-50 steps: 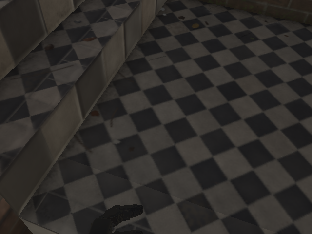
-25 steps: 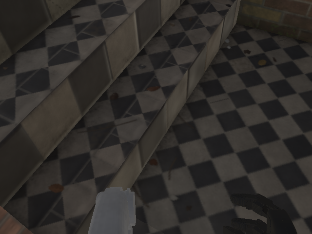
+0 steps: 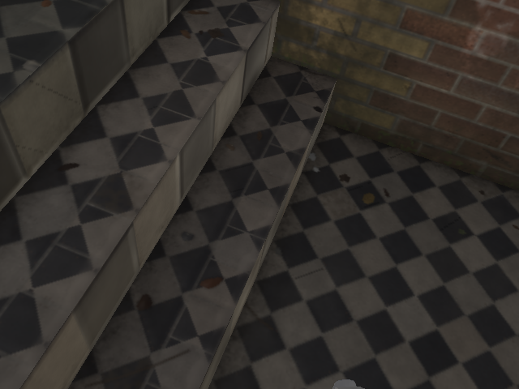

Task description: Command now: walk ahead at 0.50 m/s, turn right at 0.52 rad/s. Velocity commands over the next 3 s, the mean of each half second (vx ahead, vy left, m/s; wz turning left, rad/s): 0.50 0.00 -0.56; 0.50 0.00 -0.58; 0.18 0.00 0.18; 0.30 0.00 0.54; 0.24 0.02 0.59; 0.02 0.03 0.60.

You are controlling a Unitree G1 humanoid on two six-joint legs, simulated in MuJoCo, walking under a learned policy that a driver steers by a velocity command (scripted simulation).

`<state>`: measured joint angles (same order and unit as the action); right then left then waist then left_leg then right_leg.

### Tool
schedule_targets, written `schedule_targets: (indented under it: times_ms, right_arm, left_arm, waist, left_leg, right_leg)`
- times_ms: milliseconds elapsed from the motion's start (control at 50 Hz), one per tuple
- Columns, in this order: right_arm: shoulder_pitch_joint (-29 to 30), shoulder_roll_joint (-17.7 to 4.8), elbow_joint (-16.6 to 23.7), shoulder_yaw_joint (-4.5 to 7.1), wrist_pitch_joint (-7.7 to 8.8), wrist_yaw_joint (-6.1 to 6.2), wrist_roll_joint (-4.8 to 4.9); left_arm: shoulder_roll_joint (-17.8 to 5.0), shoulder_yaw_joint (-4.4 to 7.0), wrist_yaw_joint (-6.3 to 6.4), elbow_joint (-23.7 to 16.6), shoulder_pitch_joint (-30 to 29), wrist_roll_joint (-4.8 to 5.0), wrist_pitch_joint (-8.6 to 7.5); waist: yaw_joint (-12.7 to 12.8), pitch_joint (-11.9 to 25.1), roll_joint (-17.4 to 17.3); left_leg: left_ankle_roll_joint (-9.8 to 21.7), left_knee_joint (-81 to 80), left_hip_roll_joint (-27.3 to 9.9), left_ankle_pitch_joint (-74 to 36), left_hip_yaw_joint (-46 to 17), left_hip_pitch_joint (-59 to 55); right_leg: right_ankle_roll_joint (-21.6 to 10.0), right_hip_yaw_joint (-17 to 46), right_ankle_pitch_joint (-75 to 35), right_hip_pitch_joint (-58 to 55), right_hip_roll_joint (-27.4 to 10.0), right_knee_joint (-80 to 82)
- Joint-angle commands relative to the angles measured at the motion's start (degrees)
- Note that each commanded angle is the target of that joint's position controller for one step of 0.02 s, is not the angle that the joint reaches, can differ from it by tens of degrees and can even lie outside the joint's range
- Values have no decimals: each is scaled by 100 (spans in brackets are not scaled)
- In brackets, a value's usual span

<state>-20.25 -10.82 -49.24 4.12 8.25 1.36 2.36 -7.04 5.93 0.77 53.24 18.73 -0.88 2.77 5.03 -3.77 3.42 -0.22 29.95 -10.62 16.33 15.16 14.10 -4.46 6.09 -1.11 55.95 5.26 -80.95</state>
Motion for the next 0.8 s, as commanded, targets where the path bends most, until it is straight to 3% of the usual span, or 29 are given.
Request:
schedule_targets:
  times_ms: [20, 40, 60, 80, 120, 140, 160, 180, 200, 220, 240, 260, 280, 300, 320, 340, 360, 380, 400, 420, 440, 460, 500, 560, 600, 640, 720, 760, 800]
  right_arm:
    - [20, -540, 383, 48, 63, 20, -71]
    - [47, -615, 427, 36, 26, 26, -192]
    - [85, -611, 519, 18, 13, -8, -249]
    - [137, -682, 530, 15, -7, -36, -312]
    - [256, -755, 578, 29, -30, 18, -332]
    - [233, -846, 552, 71, -32, 35, -295]
    - [301, -907, 565, 109, -98, 34, -362]
    - [299, -925, 570, 153, -98, 20, -355]
    - [371, -966, 548, 181, -133, 28, -447]
    - [553, -1002, 581, 191, -187, 29, -458]
    - [650, -1044, 555, 213, -252, 30, -411]
    - [678, -1103, 517, 219, -325, 26, -296]
    - [765, -1308, 512, 280, -370, -2, -214]
    - [832, -1415, 527, 316, -442, -49, -158]
    - [775, -1387, 569, 311, -502, -141, -118]
    - [324, -450, 735, 122, -531, -268, 2]
    - [295, -28, 1193, 21, -455, -286, -122]
    - [747, -263, 1390, 64, -270, -257, -263]
    - [1039, -353, 1540, 17, -155, -139, -274]
    - [1093, -284, 1543, -42, -96, -54, -333]
    - [1149, -461, 1557, -46, -109, -27, -432]
    - [1041, -568, 1491, -41, -192, -46, -501]
    - [1111, -631, 1418, -64, -353, -62, -522]
    - [1382, -580, 1515, -157, -529, -54, -496]
    - [1610, -603, 1531, -193, -610, -74, -494]
    - [2124, -688, 1756, -214, -689, -77, -457]
    - [2616, -682, 1772, -292, -700, -179, -365]
    - [2705, -712, 1782, -326, -655, -185, -371]
    - [2574, -825, 1782, -309, -584, -165, -358]
  left_arm:
    - [-293, 93, 17, -659, -576, -32, -193]
    - [-381, 141, -36, -671, -646, 15, -227]
    - [-578, 178, -93, -786, -787, -63, -199]
    - [-561, 156, -165, -884, -814, -42, -192]
    - [-522, 90, -273, -1030, -835, -14, -172]
    - [-506, 65, -298, -1125, -899, -41, -157]
    - [-542, 56, -361, -1202, -984, -5, -146]
    - [-531, 7, -426, -1338, -1086, -8, -141]
    - [-539, -23, -464, -1453, -1108, 2, -165]
    - [-573, -58, -460, -1504, -1000, 0, -163]
    - [-673, -52, -446, -1508, -768, 13, -141]
    - [-800, 4, -372, -1570, -561, 44, -91]
    - [-1003, 80, -318, -1609, -176, 29, -82]
    - [-1068, 125, -306, -1455, 482, 138, -150]
    - [-1191, 215, -249, -1210, 1142, 123, -226]
    - [-1576, 282, -177, -1297, 554, 14, -287]
    - [-2226, 405, -197, -1535, 122, 7, -286]
    - [-2255, 420, -215, -1691, 57, -7, -289]
    - [-2177, 366, -134, -1537, 216, -71, -345]
    - [-1918, 270, -83, -1458, 187, -108, -396]
    - [-1699, 192, -65, -1501, 54, -34, -458]
    - [-1498, 114, -43, -1554, -55, 5, -476]
    - [-1370, 1, 3, -1575, 101, 80, -553]
    - [-1572, -9, 91, -1476, 512, 60, -581]
    - [-1579, -39, 40, -1430, 603, 58, -563]
    - [-1604, -45, -12, -1254, 706, -3, -556]
    - [-1708, -45, -55, -1055, 890, 30, -543]
    - [-1658, -54, -48, -998, 1080, 13, -542]
    - [-1800, 24, -32, -986, 1002, 53, -610]
  waist:
    - [-206, 179, -1537]
    - [-208, 70, -1570]
    - [-188, -24, -1404]
    - [-100, -20, -1419]
    - [-90, -182, -1234]
    - [-67, -265, -1131]
    - [-150, -224, -1104]
    - [-264, -197, -1096]
    - [-266, -230, -1040]
    - [-175, -155, -943]
    - [-98, -51, -776]
    - [1, 144, -775]
    - [183, 427, -941]
    - [465, 693, -1026]
    - [773, 989, -591]
    - [55, 860, 606]
    - [-368, 1582, 1850]
    - [-172, 1805, 879]
    - [-87, 1441, 290]
    - [-192, 1123, -5]
    - [-272, 927, -116]
    - [-332, 881, -1]
    - [-262, 905, -155]
    - [-193, 745, -455]
    - [-106, 537, -447]
    - [-39, 75, -369]
    - [149, 120, -163]
    - [302, 49, -174]
    - [220, 102, -222]
  left_leg:
    - [236, -1820, -771, 0, -279, -1179]
    - [425, -1967, -728, 64, -220, -1334]
    - [500, -2123, -823, -36, -71, -1254]
    - [519, -2151, -795, -159, 45, -1354]
    - [538, -2206, -912, -402, 124, -1662]
    - [589, -2210, -1058, -724, 117, -1933]
    - [615, -2176, -1057, -859, 186, -2267]
    - [670, -2195, -1110, -1297, 124, -2722]
    - [651, -2093, -1177, -2021, 294, -2937]
    - [603, -1894, -1146, -3233, 491, -2813]
    - [571, -1498, -1087, -4472, 598, -2731]
    - [626, -918, -1067, -5660, 559, -2671]
    - [604, -197, -1098, -6312, 500, -2709]
    - [610, 699, -999, -5998, 493, -2355]
    - [490, 2072, -627, -4797, 510, -1758]
    - [335, 3941, 227, -1823, 511, -186]
    - [-93, 6181, 1350, 1596, -345, 1853]
    - [-60, 7128, 1053, 1240, -1490, 2539]
    - [-27, 6868, 813, 761, -1605, 2731]
    - [55, 6730, 626, 640, -1584, 2912]
    - [120, 5975, 386, 412, -1721, 2954]
    - [80, 5843, 350, 274, -1678, 2853]
    - [-94, 5521, 268, 212, -1651, 2955]
    - [-280, 4750, 169, 195, -1631, 3412]
    - [-291, 4082, 222, -279, -1578, 3620]
    - [-321, 2841, 365, -779, -1574, 3543]
    - [-315, 1081, 782, -1717, -1365, 2973]
    - [-151, 502, 911, -2059, -1350, 2662]
    - [58, 269, 962, -2106, -1502, 2213]
  right_leg:
    - [54, -381, 57, 480, -210, 629]
    - [46, -451, 154, 460, -357, 805]
    - [62, -647, 251, 271, -416, 809]
    - [-18, -617, 265, 95, -600, 1086]
    - [-105, -611, 263, -49, -798, 1772]
    - [-109, -557, 258, -83, -910, 2126]
    - [-95, -721, 470, -125, -1001, 2484]
    - [-140, -788, 576, -74, -1030, 2822]
    - [-185, -914, 672, -273, -1070, 3250]
    - [-281, -1105, 776, -852, -960, 3704]
    - [-390, -1359, 885, -1497, -755, 4090]
    - [-418, -1513, 1174, -2069, -529, 4233]
    - [-531, -1562, 1428, -2571, -464, 4416]
    - [-591, -1432, 1642, -3362, -303, 4710]
    - [-608, -1208, 1732, -4425, 102, 5178]
    - [-831, 363, 2038, -4804, -460, 4994]
    - [-1715, 2993, 2145, -5954, -1414, 5607]
    - [-1604, 3162, 1512, -6048, -1439, 6019]
    - [-1385, 2331, 775, -5689, -1466, 5920]
    - [-1204, 1912, 411, -5231, -1341, 5763]
    - [-1045, 1626, 455, -4966, -1206, 5841]
    - [-1022, 1581, 474, -4729, -1108, 5993]
    - [-1079, 1663, 108, -4741, -1103, 6277]
    - [-1022, 1729, -453, -4925, -1141, 6515]
    - [-840, 1616, -523, -4973, -966, 6635]
    - [-771, 1553, -235, -4770, -798, 6827]
    - [-582, 1532, -1079, -5087, -699, 6518]
    - [-437, 1732, -1550, -5215, -738, 6417]
    - [-394, 1972, -1993, -5393, -904, 6291]
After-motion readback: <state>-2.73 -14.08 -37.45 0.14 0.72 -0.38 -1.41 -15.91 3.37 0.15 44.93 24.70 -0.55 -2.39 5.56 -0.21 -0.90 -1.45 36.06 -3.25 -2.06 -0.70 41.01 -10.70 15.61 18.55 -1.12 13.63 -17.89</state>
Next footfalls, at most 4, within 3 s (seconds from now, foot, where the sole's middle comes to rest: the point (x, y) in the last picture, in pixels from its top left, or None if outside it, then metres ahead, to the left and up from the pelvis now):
0.32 right None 0.34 -0.17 -0.78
0.88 left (339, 293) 0.73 -0.22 -0.78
1.30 right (435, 311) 0.71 -0.50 -0.78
1.72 left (357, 284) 0.76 -0.27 -0.78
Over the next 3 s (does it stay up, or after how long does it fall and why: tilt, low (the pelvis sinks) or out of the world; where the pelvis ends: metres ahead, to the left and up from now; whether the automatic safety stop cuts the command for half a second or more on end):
stays up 0.74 -0.35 0.00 its command is cut before an obstacle after 1.9 s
